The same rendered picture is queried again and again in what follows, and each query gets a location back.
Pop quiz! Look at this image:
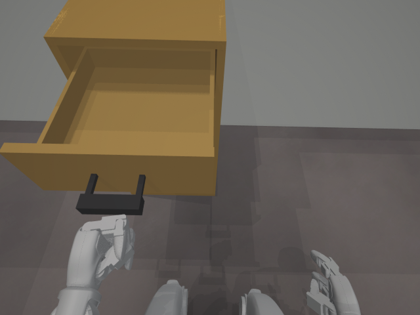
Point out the right robot hand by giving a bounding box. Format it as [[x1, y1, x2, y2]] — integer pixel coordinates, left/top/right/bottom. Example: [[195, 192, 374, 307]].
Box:
[[306, 250, 361, 315]]

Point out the robot left forearm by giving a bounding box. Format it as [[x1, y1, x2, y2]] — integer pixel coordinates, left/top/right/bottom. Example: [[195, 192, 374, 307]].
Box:
[[51, 287, 102, 315]]

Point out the cabinet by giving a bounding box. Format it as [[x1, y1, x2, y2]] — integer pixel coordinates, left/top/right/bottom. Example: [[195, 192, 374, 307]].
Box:
[[43, 0, 226, 196]]

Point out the left robot hand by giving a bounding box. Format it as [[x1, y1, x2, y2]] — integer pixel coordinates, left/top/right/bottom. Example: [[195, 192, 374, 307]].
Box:
[[66, 214, 136, 290]]

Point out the robot thigh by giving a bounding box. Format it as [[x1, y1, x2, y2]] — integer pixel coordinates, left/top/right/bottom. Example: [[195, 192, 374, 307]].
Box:
[[144, 283, 188, 315], [239, 293, 284, 315]]

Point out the drawer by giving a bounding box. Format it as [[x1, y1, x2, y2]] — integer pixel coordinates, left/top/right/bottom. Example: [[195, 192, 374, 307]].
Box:
[[0, 46, 215, 194]]

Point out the robot right thigh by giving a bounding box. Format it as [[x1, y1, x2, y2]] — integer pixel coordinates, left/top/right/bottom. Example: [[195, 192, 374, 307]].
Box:
[[239, 293, 284, 315]]

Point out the robot left thigh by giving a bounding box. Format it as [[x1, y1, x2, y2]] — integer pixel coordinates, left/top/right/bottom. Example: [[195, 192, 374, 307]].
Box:
[[144, 283, 188, 315]]

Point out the handle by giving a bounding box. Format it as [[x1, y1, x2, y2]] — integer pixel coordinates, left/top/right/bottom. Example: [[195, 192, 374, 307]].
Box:
[[76, 174, 146, 215]]

